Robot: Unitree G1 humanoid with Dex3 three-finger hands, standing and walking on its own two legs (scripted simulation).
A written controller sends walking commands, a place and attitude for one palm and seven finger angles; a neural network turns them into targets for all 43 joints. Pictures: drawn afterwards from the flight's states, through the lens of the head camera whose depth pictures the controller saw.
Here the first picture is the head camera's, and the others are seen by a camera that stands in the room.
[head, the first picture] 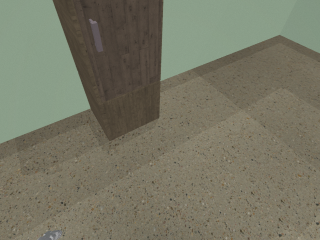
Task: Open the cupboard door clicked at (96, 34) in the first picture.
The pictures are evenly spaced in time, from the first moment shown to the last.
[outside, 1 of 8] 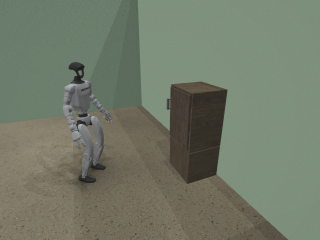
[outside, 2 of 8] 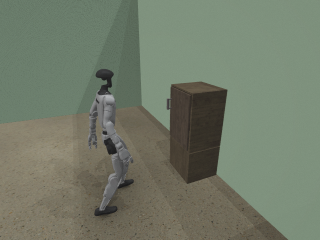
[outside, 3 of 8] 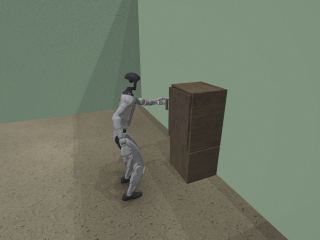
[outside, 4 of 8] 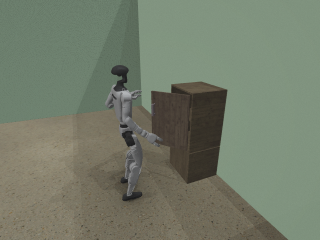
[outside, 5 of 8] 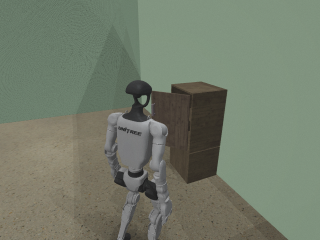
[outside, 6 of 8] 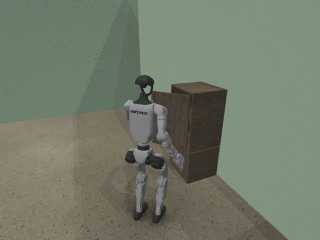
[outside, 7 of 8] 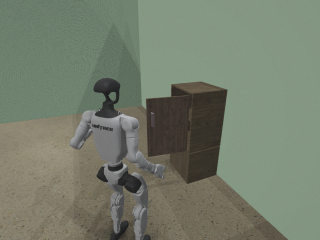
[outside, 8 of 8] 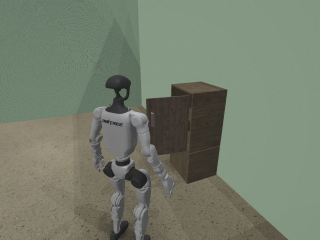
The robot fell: no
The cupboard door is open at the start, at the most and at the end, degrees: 0 86 82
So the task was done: yes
